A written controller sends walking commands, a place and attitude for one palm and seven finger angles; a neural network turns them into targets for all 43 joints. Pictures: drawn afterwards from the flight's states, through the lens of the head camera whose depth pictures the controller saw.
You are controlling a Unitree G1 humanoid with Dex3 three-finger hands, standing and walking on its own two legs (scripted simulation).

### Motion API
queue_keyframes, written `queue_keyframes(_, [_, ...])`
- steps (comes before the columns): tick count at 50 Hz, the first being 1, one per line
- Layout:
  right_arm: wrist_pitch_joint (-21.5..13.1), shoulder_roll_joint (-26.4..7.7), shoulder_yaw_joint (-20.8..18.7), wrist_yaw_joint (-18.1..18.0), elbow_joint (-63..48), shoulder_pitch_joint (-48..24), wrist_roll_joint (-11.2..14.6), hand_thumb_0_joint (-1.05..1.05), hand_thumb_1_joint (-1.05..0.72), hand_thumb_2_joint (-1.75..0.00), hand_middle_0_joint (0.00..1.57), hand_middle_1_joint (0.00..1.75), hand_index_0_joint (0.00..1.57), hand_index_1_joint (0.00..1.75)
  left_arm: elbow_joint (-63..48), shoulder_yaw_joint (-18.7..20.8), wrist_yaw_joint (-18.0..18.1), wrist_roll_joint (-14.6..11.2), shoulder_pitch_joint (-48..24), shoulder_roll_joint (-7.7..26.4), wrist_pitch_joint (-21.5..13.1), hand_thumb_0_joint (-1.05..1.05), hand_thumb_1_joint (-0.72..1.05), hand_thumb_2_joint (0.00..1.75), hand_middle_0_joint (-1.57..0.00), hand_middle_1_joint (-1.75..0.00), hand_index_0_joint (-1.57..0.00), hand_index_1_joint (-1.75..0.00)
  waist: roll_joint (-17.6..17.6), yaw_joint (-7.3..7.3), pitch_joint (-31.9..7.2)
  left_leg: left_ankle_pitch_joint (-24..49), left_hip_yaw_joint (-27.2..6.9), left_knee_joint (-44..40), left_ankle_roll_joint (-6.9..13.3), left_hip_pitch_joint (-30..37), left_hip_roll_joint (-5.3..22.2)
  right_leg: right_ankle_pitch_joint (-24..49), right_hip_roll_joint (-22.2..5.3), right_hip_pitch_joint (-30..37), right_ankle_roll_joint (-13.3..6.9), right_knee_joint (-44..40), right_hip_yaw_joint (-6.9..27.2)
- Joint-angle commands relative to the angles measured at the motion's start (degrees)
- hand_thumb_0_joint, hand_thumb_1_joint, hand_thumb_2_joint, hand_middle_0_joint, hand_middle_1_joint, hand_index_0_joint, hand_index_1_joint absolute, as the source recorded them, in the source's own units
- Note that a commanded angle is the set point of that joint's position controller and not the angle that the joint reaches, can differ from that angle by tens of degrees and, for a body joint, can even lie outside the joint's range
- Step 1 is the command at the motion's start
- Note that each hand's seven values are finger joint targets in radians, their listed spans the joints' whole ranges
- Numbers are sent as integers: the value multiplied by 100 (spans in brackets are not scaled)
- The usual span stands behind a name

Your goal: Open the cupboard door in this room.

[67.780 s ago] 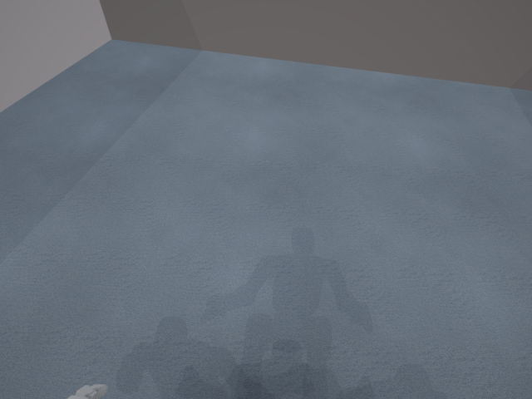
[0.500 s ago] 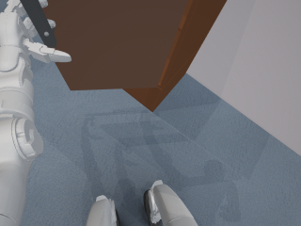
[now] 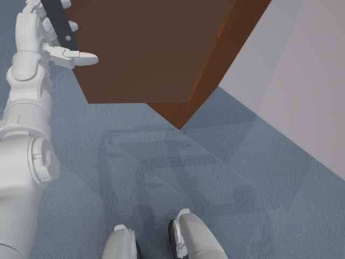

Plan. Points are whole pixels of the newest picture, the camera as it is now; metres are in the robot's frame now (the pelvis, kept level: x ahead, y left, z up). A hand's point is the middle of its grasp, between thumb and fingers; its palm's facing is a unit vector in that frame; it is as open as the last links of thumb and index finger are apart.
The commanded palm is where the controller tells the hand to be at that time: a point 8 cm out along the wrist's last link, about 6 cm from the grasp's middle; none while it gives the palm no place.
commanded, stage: close the thumb around the handle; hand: left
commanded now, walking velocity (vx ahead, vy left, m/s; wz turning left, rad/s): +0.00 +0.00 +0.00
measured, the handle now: (61, 16) +0.62 +0.15 +0.08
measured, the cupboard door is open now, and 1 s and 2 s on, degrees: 44 53 85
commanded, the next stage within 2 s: pull the door open along its arc in 0.50 s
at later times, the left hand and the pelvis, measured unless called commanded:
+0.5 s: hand (74, 39) +0.57 +0.13 +0.07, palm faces -0.02 -1.00 -0.03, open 5.7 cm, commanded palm +0.55 +0.16 +0.08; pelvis +0.00 -0.02 +0.00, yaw +0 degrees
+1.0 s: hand (78, 62) +0.51 +0.12 +0.07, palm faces -0.05 -1.00 -0.02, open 5.9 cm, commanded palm +0.46 +0.17 +0.08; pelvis +0.01 -0.02 +0.02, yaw -1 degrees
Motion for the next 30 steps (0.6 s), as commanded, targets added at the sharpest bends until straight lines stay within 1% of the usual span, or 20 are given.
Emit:
queue_keyframes(1, [64,-1182,-451,-22,-53,1413,-16,0,-90,-90,20,30,20,30,-1130,13,37,-57,-2721,880,-424,0,12,56,-34,-127,-34,-127,998,-165,-3067,4022,-653,-638,-293,3010,77,2118,209,1113,-172,-385,4])
queue_keyframes(5, [94,-1165,-430,-42,-124,1379,12,0,-90,-90,20,30,20,30,-1083,184,143,4,-2743,1113,-337,0,34,66,-36,-129,-36,-129,770,-136,-2964,3486,-518,-696,-199,2543,9,2144,190,1442,-154,-409,65])
queue_keyframes(7, [65,-1144,-436,-37,-147,1366,-4,0,-90,-90,20,30,20,30,-1363,262,204,11,-2800,1184,-478,0,45,71,-37,-130,-37,-130,1068,-72,-3274,3834,-526,-643,-244,2820,16,2313,184,1423,-168,-357,84])
queue_keyframes(9, [54,-1134,-442,-28,-152,1355,-12,0,-90,-90,20,30,20,30,-1496,335,216,17,-2761,1286,-608,0,56,76,-38,-131,-38,-131,1050,-26,-3399,3991,-529,-616,-276,2864,19,2451,183,1551,-170,-329,109])
queue_keyframes(10, [51,-1118,-458,-18,-149,1341,1,0,-90,-90,20,30,20,30,-1440,223,199,6,-2628,1098,-629,0,62,78,-38,-132,-38,-132,910,-50,-3378,3943,-500,-617,-251,2832,10,2490,192,1602,-155,-356,117])
queue_keyframes(13, [59,-1120,-485,-16,-121,1341,14,0,-90,-90,20,30,20,30,-1440,69,138,17,-2513,923,-648,0,79,85,-39,-134,-39,-134,958,-59,-3380,4002,-502,-624,-253,2911,21,2513,182,1563,-144,-365,112])
queue_keyframes(15, [85,-1138,-473,-28,-102,1338,29,0,-90,-90,20,30,20,30,-1202,47,98,5,-2485,910,-524,0,90,90,-40,-135,-40,-135,802,-104,-3143,3685,-451,-667,-206,2673,4,2403,182,1600,-139,-419,118])
queue_keyframes(16, [92,-1142,-474,-46,-118,1361,31,0,-90,-90,20,30,20,30,-1144,141,92,-7,-2461,994,-492,0,90,90,-40,-135,-40,-135,814,-65,-3137,3663,-442,-671,-183,2628,-9,2426,183,1660,-156,-413,130])
queue_keyframes(17, [102,-1141,-470,-54,-107,1344,56,0,-90,-90,20,30,20,30,-1068,39,74,-24,-2507,900,-434,0,90,90,-40,-135,-40,-135,697,-134,-3038,3543,-439,-693,-175,2576,-14,2382,184,1636,-135,-450,128])
queue_keyframes(19, [85,-1133,-471,-71,-130,1320,49,0,-90,-90,20,30,20,30,-1150,94,57,-59,-2517,938,-410,0,90,90,-40,-135,-40,-135,628,-107,-3114,3321,-354,-684,-129,2375,-56,2446,179,1861,-129,-474,183])
queue_keyframes(20, [80,-1132,-465,-83,-134,1310,58,0,-90,-90,20,30,20,30,-1147,152,49,-39,-2492,1054,-418,0,90,90,-40,-135,-40,-135,652,-74,-3097,3278,-331,-678,-124,2300,-66,2481,165,1921,-138,-477,213])
queue_keyframes(21, [64,-1126,-455,-88,-141,1328,42,0,-90,-90,20,30,20,30,-1274,89,49,-77,-2662,971,-478,0,90,90,-40,-135,-40,-135,735,-118,-3139,3328,-364,-690,-124,2406,-63,2493,173,1867,-151,-454,200])
queue_keyframes(22, [53,-1119,-466,-82,-129,1313,41,0,-90,-90,20,30,20,30,-1269,148,45,-74,-2577,1028,-516,0,90,90,-40,-135,-40,-135,785,-51,-3221,3324,-349,-661,-136,2406,-72,2498,167,1909,-147,-452,221])
queue_keyframes(23, [43,-1109,-461,-78,-121,1287,48,0,-90,-90,20,30,20,30,-1233,49,28,-61,-2546,929,-533,0,90,90,-40,-135,-40,-135,761,-90,-3152,3318,-357,-659,-134,2412,-65,2478,170,1846,-146,-450,218])
queue_keyframes(24, [40,-1118,-458,-80,-107,1284,43,0,-90,-90,20,30,20,30,-1207,145,31,-76,-2501,1029,-546,0,90,90,-40,-135,-40,-135,750,-58,-3134,3302,-339,-644,-129,2349,-65,2492,167,1882,-150,-446,228])
queue_keyframes(25, [38,-1124,-453,-81,-114,1280,41,0,-90,-90,20,30,20,30,-1218,139,31,-73,-2557,1059,-551,0,90,90,-40,-135,-40,-135,613,-92,-3133,3192,-308,-637,-104,2209,-82,2524,170,2012,-136,-457,262])
queue_keyframes(27, [14,-1120,-449,-101,-103,1253,56,0,-90,-90,20,30,20,30,-1156,116,-5,-74,-2646,1090,-561,0,90,90,-40,-135,-40,-135,648,-143,-3075,3056,-264,-606,-79,2070,-94,2532,161,2033,-131,-469,305])
queue_keyframes(28, [18,-1139,-443,-116,-99,1277,56,0,-90,-90,20,30,20,30,-1128,313,-13,-42,-2614,1370,-561,0,90,90,-40,-135,-40,-135,604,-75,-3109,2985,-255,-598,-76,1963,-93,2509,156,2146,-137,-449,320])
queue_keyframes(29, [22,-1133,-438,-121,-145,1263,63,0,-90,-90,20,30,20,30,-1201,292,-30,-28,-2599,1389,-563,0,90,90,-40,-135,-40,-135,639,-58,-3186,3006,-244,-615,-71,1950,-107,2580,154,2249,-140,-444,343])
queue_keyframes(30, [14,-1111,-446,-120,-152,1246,73,0,-90,-90,20,30,20,30,-1219,159,-60,-39,-2549,1209,-556,0,90,90,-40,-135,-40,-135,709,-54,-3230,3071,-245,-627,-79,2035,-114,2631,147,2234,-145,-439,335])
